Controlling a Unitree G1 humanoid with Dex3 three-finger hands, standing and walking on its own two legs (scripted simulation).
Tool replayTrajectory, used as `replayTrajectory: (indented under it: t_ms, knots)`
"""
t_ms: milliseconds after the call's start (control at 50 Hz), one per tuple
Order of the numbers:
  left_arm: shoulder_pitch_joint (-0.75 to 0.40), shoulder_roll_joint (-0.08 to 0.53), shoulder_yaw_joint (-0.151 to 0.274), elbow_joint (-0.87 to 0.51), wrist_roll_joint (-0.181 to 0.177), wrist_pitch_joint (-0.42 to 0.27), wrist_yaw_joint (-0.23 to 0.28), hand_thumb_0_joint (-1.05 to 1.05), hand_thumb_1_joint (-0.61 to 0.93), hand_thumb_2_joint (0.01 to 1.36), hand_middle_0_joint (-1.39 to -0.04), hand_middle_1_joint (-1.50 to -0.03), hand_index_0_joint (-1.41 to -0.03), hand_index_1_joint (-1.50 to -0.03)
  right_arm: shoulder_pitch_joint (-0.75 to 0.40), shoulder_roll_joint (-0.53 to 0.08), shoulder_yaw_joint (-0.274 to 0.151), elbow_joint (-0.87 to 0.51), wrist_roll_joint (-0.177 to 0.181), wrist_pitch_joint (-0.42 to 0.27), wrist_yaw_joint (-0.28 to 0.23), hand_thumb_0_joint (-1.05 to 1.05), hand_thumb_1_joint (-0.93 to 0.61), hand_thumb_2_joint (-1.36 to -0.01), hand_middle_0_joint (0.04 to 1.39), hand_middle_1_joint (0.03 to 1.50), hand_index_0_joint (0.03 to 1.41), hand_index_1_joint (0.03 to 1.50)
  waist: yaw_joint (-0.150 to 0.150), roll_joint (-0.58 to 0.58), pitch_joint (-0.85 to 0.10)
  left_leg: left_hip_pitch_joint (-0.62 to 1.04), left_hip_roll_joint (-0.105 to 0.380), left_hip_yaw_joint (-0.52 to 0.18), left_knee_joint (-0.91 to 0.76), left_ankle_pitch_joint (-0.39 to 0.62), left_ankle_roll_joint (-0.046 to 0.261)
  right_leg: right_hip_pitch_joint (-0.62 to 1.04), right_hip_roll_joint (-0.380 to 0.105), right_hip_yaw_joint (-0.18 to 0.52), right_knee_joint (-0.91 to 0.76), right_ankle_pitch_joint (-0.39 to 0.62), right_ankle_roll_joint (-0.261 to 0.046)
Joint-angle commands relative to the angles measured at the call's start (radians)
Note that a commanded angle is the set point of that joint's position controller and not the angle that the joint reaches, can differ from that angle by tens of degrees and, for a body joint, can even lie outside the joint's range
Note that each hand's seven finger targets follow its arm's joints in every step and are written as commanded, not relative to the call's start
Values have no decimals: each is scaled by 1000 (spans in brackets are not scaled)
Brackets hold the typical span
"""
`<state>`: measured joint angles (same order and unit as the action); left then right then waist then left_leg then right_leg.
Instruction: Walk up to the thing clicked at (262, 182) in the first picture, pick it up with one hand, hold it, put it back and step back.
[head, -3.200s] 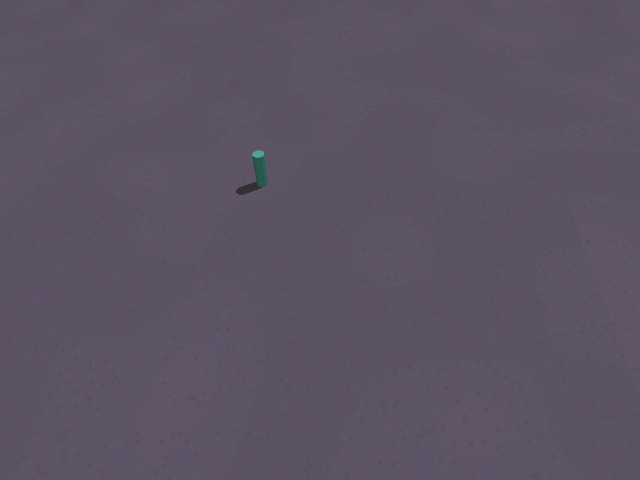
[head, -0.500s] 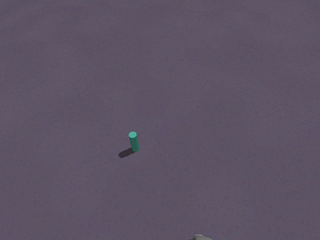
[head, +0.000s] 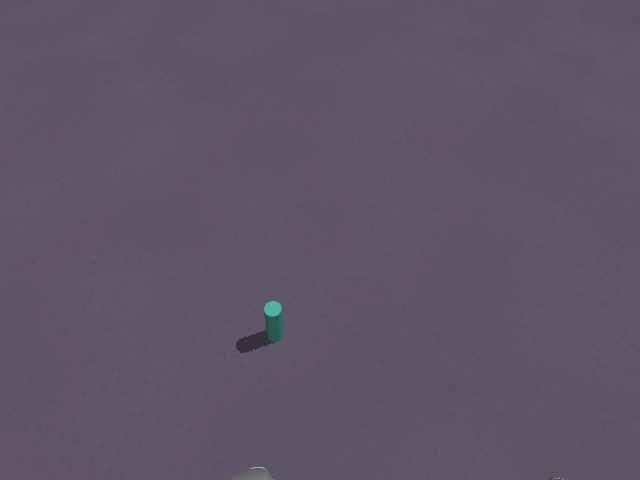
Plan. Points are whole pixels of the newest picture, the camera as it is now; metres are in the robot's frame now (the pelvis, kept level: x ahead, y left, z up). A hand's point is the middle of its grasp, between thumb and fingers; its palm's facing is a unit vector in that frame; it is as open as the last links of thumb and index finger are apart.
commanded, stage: walk up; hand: left
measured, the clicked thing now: (274, 322) +0.66 +0.16 -0.67
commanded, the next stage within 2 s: none
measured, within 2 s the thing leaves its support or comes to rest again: neither
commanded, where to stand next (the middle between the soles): +0.33 -0.02 m, yaw -1 degrees
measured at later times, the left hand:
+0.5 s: hand (166, 397) +0.24 +0.23 -0.11, palm faces -0.02 -0.90 -0.43, open 7.4 cm
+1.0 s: hand (178, 352) +0.32 +0.25 -0.15, palm faces -0.05 -0.93 -0.36, open 7.4 cm
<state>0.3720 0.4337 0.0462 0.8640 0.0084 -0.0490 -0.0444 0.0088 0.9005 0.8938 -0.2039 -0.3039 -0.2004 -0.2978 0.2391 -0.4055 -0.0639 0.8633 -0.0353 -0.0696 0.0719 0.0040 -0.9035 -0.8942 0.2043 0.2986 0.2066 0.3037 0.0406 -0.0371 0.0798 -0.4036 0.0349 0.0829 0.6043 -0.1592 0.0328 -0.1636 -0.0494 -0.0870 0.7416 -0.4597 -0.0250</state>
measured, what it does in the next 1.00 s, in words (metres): walks ahead: right foot, then left foot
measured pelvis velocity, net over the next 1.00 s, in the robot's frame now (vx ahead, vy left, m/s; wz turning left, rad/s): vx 0.27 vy -0.02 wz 0.00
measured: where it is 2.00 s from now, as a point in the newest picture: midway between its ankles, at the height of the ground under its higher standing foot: (326, 449)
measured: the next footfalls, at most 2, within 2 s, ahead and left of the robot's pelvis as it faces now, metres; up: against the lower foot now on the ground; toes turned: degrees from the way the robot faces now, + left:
right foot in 0.38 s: +0.27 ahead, -0.16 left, +0.00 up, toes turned -5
left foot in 0.78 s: +0.37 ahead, +0.11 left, +0.00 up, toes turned +1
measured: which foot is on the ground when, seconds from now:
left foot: down 0.00-0.40, up 0.42-0.76, down 0.78-1.00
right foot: up 0.00-0.36, down 0.38-0.80, up 0.82-1.00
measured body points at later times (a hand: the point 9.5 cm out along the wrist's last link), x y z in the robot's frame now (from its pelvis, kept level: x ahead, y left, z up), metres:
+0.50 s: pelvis +0.16 -0.05 +0.00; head +0.17 -0.07 +0.45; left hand +0.24 +0.28 -0.08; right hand +0.21 -0.37 -0.13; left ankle +0.14 +0.09 -0.67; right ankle +0.23 -0.16 -0.72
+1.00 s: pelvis +0.27 -0.02 +0.00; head +0.30 -0.01 +0.45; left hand +0.33 +0.30 -0.12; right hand +0.36 -0.33 -0.10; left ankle +0.33 +0.10 -0.72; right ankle +0.30 -0.15 -0.70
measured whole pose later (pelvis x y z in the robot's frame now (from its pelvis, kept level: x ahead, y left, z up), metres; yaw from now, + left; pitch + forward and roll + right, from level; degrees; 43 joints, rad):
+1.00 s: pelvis +0.27 -0.02 +0.00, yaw +0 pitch -2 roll -1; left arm 0.26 0.41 0.02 0.92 0.01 -0.04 -0.01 0.01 0.90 0.89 -0.20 -0.30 -0.20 -0.30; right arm 0.20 -0.39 -0.02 0.87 -0.02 -0.02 0.03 0.00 -0.90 -0.89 0.21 0.30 0.21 0.30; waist 0.00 -0.02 0.09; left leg -0.37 0.05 0.04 0.65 -0.24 0.01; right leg -0.38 -0.03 -0.04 0.79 -0.42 -0.02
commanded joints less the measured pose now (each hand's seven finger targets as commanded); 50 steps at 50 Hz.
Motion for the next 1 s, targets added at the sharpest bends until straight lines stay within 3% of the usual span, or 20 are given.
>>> replayTrajectory:
  t_ms: [0,40,100,220,280,340,360,380,400,500,580,620,680,720,740,760,780,800,880,980]
  knots:
    - [-24,239,43,-85,-9,-25,29,0,900,900,-200,-300,-200,-300,175,-336,-106,-59,45,-26,-44,0,-900,-900,200,300,200,300,-116,139,-116,451,380,-605,-328,-261,250,-525,-1,168,472,-36,-31]
    - [2,215,45,-54,-15,-25,24,0,900,900,-200,-300,-200,-300,122,-271,-75,-81,42,-29,-51,0,-900,-900,200,300,200,300,-77,123,-61,359,293,-387,-308,-41,187,-475,-38,187,387,58,-25]
    - [50,190,48,-25,-7,-14,3,0,900,900,-200,-300,-200,-300,69,-260,-64,-93,35,-34,-47,0,-900,-900,200,300,200,300,-49,198,-46,224,229,-211,-332,-29,174,-357,-54,119,249,124,10]
    - [-81,164,57,-58,7,-19,-20,0,900,900,-200,-300,-200,-300,88,-289,-74,-104,31,-33,-36,0,-900,-900,200,300,200,300,-76,202,-12,208,231,-189,-358,-156,195,-339,-67,51,-8,221,21]
    - [-85,164,66,-41,5,-29,-21,0,900,900,-200,-300,-200,-300,43,-286,-68,-119,30,-22,-29,0,-900,-900,200,300,200,300,-54,181,-5,100,215,-161,-307,-197,170,-189,-31,26,-102,266,13]
    - [67,206,91,11,11,-49,0,0,900,900,-200,-300,-200,-300,40,-219,-39,-133,29,-8,-30,0,-900,-900,200,300,200,300,35,20,-103,-11,135,-78,-1,-167,107,131,23,24,-205,234,-4]
    - [136,265,112,16,16,-59,13,0,900,900,-200,-300,-200,-300,81,-149,-16,-137,32,-10,-29,0,-900,-900,200,300,200,300,70,-209,-129,-123,37,8,293,-211,62,220,-129,266,-373,12,-48]
    - [130,343,119,-18,12,-69,24,0,900,900,-200,-300,-200,-300,105,-129,-2,-140,33,-1,-32,0,-900,-900,200,300,200,300,54,-270,-91,-303,-72,-22,482,-365,5,222,-365,702,-532,-94,-139]
    - [65,347,111,-34,-2,-60,20,0,900,900,-200,-300,-200,-300,66,-236,-36,-121,25,12,-44,0,-900,-900,200,300,200,300,40,-118,-47,-288,4,-124,539,-384,9,107,-414,740,-531,-179,-232]
    - [-63,264,86,-66,-5,-58,24,0,900,900,-200,-300,-200,-300,162,-232,-46,-26,29,23,-24,0,-900,-900,200,300,200,300,-32,-141,-7,-150,68,-129,399,-170,-19,-68,-225,311,-518,-2,-172]
    - [-39,263,88,-79,3,-61,25,0,900,900,-200,-300,-200,-300,87,-202,-43,-45,12,31,-7,0,-900,-900,200,300,200,300,-7,-126,-7,-132,73,-88,232,-139,-42,-64,-220,231,-502,63,-194]
    - [-44,244,75,-79,3,-55,30,0,900,900,-200,-300,-200,-300,56,-176,-36,-46,11,27,-15,0,-900,-900,200,300,200,300,-4,-107,-12,-68,55,-65,134,-103,-40,-82,-202,178,-435,255,-179]
    - [-72,238,55,-79,-1,-39,37,0,900,900,-200,-300,-200,-300,36,-150,-28,-34,20,24,-30,0,-900,-900,200,300,200,300,-18,-103,-50,74,21,-26,55,-34,-34,-136,-206,135,-324,506,-168]
    - [-111,215,37,-78,-8,-26,43,0,900,900,-200,-300,-200,-300,80,-160,-32,-5,21,15,-43,0,-900,-900,200,300,200,300,-58,-38,-89,215,-8,-18,-56,58,-17,-183,-168,94,-187,495,-125]
    - [-101,178,21,-76,-12,-19,46,0,900,900,-200,-300,-200,-300,97,-187,-37,5,17,11,-52,0,-900,-900,200,300,200,300,-71,28,-106,277,9,-49,-112,74,4,-217,-126,59,-101,420,-81]
    - [-63,135,7,-91,-10,-17,41,0,900,900,-200,-300,-200,-300,164,-276,-64,7,10,6,-57,0,-900,-900,200,300,200,300,-86,209,-163,346,166,-269,-178,-35,57,-286,-47,7,84,193,-36]
    - [-25,128,3,-82,-20,-7,45,0,900,900,-200,-300,-200,-300,140,-345,-74,-20,17,4,-57,0,-900,-900,200,300,200,300,-72,272,-141,371,346,-588,-307,-175,183,-434,69,-1,204,-115,-9]
    - [-31,208,28,-40,-6,1,59,0,900,900,-200,-300,-200,-300,126,-369,-87,-13,32,11,-53,0,-900,-900,200,300,200,300,-84,240,-123,312,388,-649,-315,-273,263,-417,9,86,304,-165,-12]
    - [-9,192,29,13,-9,-1,51,0,900,900,-200,-300,-200,-300,12,-284,-53,-35,24,17,-67,0,-900,-900,200,300,200,300,-40,239,-74,168,240,-335,-231,-59,188,-317,-32,100,165,-26,-12]
    - [6,143,36,72,4,-10,60,0,900,900,-200,-300,-200,-300,-92,-225,-18,-48,27,42,-62,0,-900,-900,200,300,200,300,-7,190,-121,1,176,-198,-76,-12,128,-18,44,24,-166,207,5]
